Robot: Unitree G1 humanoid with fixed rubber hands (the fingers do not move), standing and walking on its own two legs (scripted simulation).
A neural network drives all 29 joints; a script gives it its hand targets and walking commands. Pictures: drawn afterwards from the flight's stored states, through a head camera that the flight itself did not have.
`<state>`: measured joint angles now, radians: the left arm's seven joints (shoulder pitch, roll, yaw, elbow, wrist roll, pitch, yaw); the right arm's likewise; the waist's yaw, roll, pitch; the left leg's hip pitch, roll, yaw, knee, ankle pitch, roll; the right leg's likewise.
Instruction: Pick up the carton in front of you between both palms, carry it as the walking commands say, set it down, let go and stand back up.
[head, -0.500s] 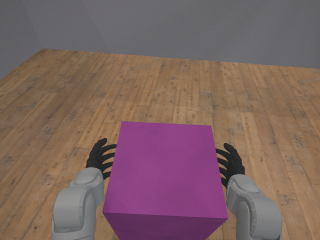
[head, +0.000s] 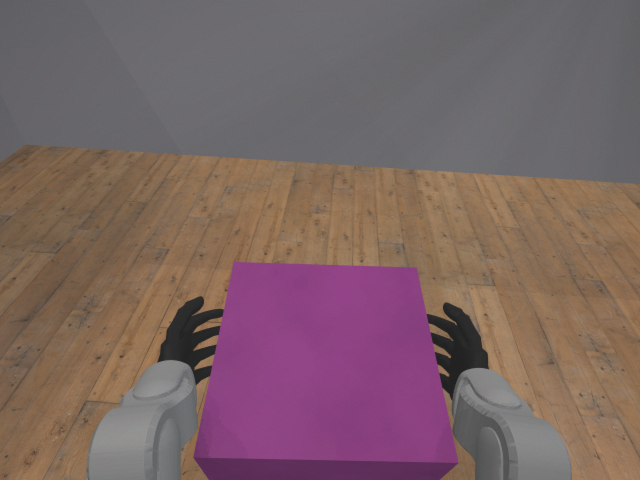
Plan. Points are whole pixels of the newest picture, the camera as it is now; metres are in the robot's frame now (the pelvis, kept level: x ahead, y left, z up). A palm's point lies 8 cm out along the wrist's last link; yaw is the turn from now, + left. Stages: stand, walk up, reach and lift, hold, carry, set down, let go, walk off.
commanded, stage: carry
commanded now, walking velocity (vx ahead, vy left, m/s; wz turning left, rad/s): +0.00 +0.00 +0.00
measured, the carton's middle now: (320, 395) +0.24 +0.00 +0.03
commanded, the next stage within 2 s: none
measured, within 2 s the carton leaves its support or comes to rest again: neither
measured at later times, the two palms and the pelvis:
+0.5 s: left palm (221, 245) +0.43 +0.15 +0.10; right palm (427, 247) +0.43 -0.15 +0.11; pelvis +0.20 -0.01 +0.00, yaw +1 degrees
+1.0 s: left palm (219, 244) +0.44 +0.15 +0.10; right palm (421, 248) +0.44 -0.15 +0.10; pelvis +0.21 +0.00 +0.00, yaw +1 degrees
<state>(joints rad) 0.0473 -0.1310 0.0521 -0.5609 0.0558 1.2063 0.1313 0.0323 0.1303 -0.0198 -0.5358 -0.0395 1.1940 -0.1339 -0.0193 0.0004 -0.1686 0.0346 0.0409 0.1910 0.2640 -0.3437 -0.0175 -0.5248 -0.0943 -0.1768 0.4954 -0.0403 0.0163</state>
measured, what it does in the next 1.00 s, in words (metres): walks ahead: right foot, then left foot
